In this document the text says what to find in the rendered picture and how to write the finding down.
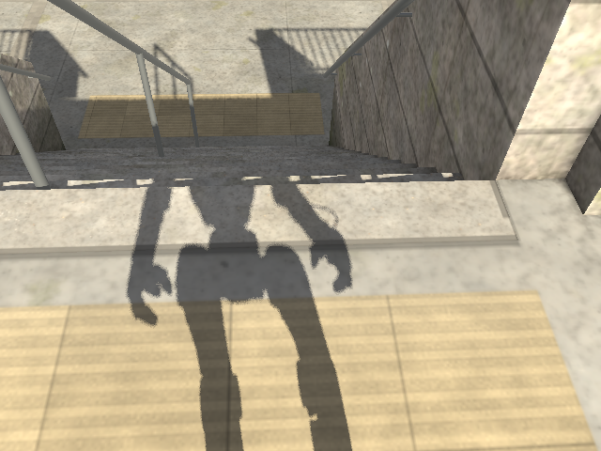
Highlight stairs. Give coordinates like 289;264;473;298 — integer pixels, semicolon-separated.
0;145;463;191

